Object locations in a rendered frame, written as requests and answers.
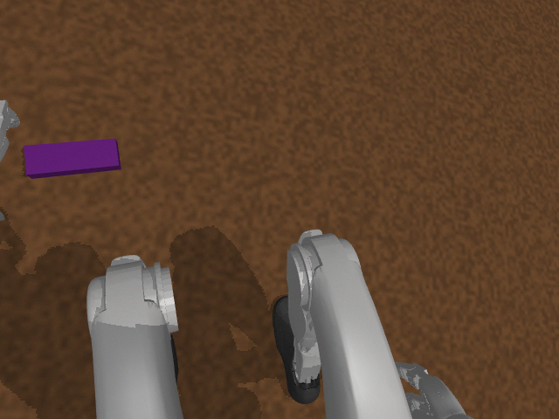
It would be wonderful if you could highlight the right robot hand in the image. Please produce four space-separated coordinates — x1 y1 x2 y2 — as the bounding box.
395 362 466 419

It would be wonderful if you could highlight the left robot hand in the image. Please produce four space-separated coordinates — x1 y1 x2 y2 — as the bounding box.
0 100 20 221

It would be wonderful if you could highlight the small box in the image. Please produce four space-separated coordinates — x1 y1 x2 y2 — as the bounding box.
24 139 121 179

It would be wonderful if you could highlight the right robot foot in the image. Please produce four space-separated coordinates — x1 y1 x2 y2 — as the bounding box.
273 296 320 404

